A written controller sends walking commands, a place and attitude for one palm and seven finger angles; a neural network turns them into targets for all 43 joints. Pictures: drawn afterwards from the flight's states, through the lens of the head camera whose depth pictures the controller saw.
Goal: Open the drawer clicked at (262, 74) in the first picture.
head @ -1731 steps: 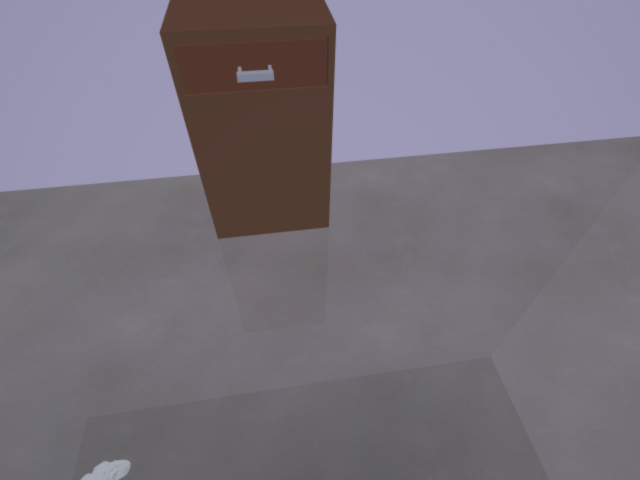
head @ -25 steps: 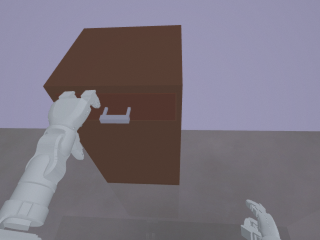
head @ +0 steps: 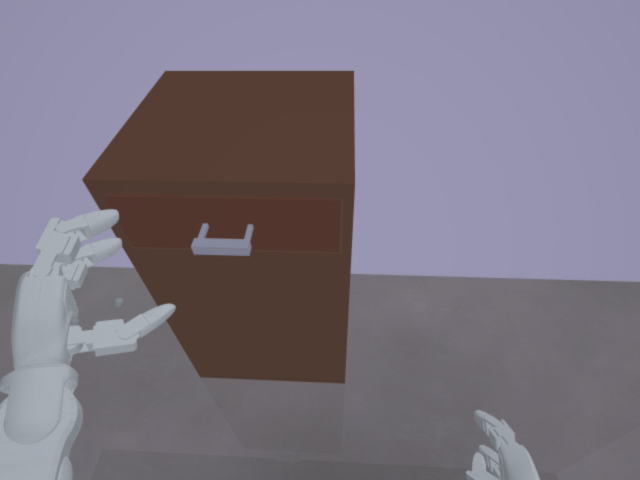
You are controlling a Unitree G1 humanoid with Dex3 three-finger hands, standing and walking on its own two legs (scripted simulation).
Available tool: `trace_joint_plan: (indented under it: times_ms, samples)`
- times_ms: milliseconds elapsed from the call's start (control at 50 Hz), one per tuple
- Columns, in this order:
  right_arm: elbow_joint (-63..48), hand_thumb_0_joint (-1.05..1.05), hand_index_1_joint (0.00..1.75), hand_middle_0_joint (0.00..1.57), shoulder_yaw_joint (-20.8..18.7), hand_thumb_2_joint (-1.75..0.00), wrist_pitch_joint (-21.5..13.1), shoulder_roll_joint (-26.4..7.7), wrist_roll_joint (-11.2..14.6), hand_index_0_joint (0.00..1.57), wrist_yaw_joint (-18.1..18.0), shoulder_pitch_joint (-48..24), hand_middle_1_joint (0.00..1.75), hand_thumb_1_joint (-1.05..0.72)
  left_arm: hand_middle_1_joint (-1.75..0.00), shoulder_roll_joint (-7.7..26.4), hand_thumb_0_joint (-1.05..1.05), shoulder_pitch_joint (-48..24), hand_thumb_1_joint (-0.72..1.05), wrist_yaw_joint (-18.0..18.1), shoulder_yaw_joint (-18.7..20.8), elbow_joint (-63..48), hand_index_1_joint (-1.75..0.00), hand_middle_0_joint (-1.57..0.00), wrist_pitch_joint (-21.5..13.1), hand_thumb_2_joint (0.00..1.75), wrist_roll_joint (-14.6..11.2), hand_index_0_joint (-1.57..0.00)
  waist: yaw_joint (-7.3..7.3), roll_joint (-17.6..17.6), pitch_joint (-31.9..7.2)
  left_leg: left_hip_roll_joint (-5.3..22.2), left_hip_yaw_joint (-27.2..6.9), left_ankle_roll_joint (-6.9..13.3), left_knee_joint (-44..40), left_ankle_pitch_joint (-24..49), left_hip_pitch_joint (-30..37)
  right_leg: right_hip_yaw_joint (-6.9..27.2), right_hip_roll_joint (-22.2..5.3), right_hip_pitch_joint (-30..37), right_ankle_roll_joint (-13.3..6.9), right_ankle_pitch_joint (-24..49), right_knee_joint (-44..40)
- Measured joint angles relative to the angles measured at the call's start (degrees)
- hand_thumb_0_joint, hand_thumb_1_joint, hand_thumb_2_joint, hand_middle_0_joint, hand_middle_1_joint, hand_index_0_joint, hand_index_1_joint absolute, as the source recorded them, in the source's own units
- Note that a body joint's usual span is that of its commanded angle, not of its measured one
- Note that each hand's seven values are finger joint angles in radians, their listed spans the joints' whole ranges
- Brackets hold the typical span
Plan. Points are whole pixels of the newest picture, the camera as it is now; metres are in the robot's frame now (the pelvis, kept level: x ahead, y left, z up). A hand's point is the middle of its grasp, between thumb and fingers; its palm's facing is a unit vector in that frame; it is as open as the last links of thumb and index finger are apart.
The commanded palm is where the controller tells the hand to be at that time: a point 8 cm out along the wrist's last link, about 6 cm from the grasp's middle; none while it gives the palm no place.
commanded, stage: draw the hand back to the body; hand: left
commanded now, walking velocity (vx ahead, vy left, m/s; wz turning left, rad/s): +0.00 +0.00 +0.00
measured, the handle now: (224, 238) +0.52 +0.24 -0.05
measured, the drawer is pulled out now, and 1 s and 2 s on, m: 0.00 0.00 0.00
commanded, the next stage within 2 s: step back with the hand held close in 0.52 s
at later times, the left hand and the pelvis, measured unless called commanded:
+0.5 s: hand (63, 391) +0.15 +0.24 +0.16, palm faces +0.44 -0.82 -0.38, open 7.7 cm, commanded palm +0.10 +0.28 +0.17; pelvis -0.03 -0.01 +0.00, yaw +1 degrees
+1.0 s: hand (46, 417) +0.14 +0.25 +0.14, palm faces +0.33 -0.82 -0.46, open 7.4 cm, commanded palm +0.07 +0.30 +0.17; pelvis -0.05 +0.01 -0.01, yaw +1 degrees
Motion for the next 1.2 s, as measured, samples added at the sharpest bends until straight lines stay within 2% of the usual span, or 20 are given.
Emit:
trace_joint_plan:
  times_ms: [160, 280, 400, 500, 640, 780, 880, 960, 1060, 1200]
  samples:
    - [0.0, 0.01, 0.3, 0.2, -1.5, -0.9, -1.5, -0.4, 0.0, 0.2, -0.4, 0.2, 0.3, -0.9, -0.67, 0.5, 0.0, 10.9, 0.31, 0.0, 1.4, -6.9, -0.67, -0.25, -1.2, 0.66, 0.0, -0.25, -0.08, 0.2, -0.3, 0.2, 0.1, -0.2, 1.2, -0.1, -0.6, 0.1, 0.2, -0.6, -0.2, 0.0, 1.1]
    - [-0.6, 0.01, 0.3, 0.2, -1.7, -0.9, -3.0, 0.2, 0.1, 0.2, -0.9, -0.3, 0.3, -0.9, -0.54, 0.8, 0.0, 17.1, 0.52, 0.1, 2.3, -10.8, -0.53, -0.24, -1.9, 0.75, 0.2, -0.23, 0.63, 0.2, -0.5, 0.4, -0.2, -0.3, 2.7, -0.4, -1.2, -0.2, 0.3, -0.8, -0.4, 0.0, 1.8]
    - [-0.5, 0.01, 0.3, 0.2, -1.1, -0.9, -4.1, 0.7, -0.1, 0.2, -1.6, -1.1, 0.3, -0.9, -0.41, -0.1, 0.01, 15.5, 0.72, 0.7, 1.9, -9.8, -0.41, -0.22, -2.0, 0.83, 0.4, -0.22, 1.68, 0.5, 0.2, 0.2, -1.0, -0.3, 3.8, -0.3, -1.6, -1.0, 0.1, -0.5, -0.4, 0.4, 2.0]
    - [-0.4, 0.01, 0.3, 0.2, -0.4, -0.9, -4.8, 1.4, -0.4, 0.2, -1.5, -1.4, 0.3, -0.9, -0.34, -0.5, 0.01, 14.1, 0.82, 1.0, 1.8, -9.4, -0.34, -0.21, -1.6, 0.87, 0.5, -0.21, 1.76, 0.2, 0.3, 0.0, -1.0, -0.3, 3.7, 0.1, -1.4, -1.0, -0.1, -0.4, -0.4, 0.5, 2.2]
    - [-0.2, 0.01, 0.3, 0.2, 0.0, -0.9, -4.9, 1.9, -0.5, 0.2, -1.2, -0.9, 0.3, -0.9, -0.31, 0.0, 0.01, 13.9, 0.87, 0.7, 1.8, -9.6, -0.31, -0.21, -1.5, 0.9, 0.5, -0.21, 1.38, -0.3, 0.4, 0.0, -0.8, -0.3, 3.5, 0.3, -1.1, -0.7, -0.1, -0.2, -0.4, 0.8, 2.1]
    - [-3.6, 0.01, 0.3, 0.2, -1.1, -0.9, 1.0, 0.1, -1.6, 0.2, -0.6, -0.4, 0.3, -0.9, -0.3, 0.2, 0.01, 17.4, 0.89, 1.6, 4.2, -12.1, -0.3, -0.21, -3.6, 0.9, 2.2, -0.21, -2.17, -0.9, -1.5, -0.1, -2.1, 0.1, 8.1, -0.5, -9.7, -1.9, -0.2, -6.5, -0.1, 1.8, 2.6]
    - [-4.7, 0.01, 0.3, 0.2, -2.7, -0.9, 3.6, -0.6, -1.2, 0.2, -1.1, 0.7, 0.3, -0.9, -0.3, 1.6, 0.01, 20.8, 0.89, 2.5, 3.8, -14.7, -0.3, -0.21, -3.4, 0.9, 2.2, -0.21, -3.42, -3.1, -1.1, -1.3, -1.5, 0.7, 9.1, -0.2, -12.3, -1.3, -1.4, -9.7, 0.7, 1.6, 4.7]
    - [-5.6, 0.01, 0.3, 0.2, -2.9, -0.9, 3.7, -0.1, -0.9, 0.2, -1.2, 1.4, 0.3, -0.9, -0.3, 3.9, 0.01, 22.1, 0.89, 3.0, 4.8, -16.9, -0.3, -0.21, -3.4, 0.9, 2.0, -0.21, -3.79, -4.9, -0.8, -1.9, -1.1, 1.0, 10.3, -0.1, -13.9, -0.8, -2.0, -11.6, 1.0, 1.5, 6.6]
    - [-6.0, 0.01, 0.3, 0.2, -1.9, -0.9, 2.3, 1.0, -0.3, 0.2, -0.6, 1.8, 0.3, -0.9, -0.3, 5.6, 0.01, 22.1, 0.89, 3.1, 6.6, -18.4, -0.3, -0.21, -5.0, 0.9, 1.7, -0.21, -3.82, -6.0, -1.5, -2.0, -0.9, 1.2, 12.1, 0.0, -15.9, -0.6, -2.1, -13.6, 1.1, 1.8, 8.1]
    - [-5.3, 0.01, 0.3, 0.2, -0.9, -0.9, 1.1, 1.3, 0.1, 0.2, 0.2, 1.2, 0.3, -0.9, -0.3, 4.4, 0.01, 20.0, 0.89, 3.0, 6.3, -17.3, -0.3, -0.21, -6.9, 0.9, 1.8, -0.21, -3.13, -5.2, -3.4, -1.7, -1.1, 1.3, 13.8, 0.8, -18.9, -0.8, -1.7, -15.3, 1.2, 3.9, 7.2]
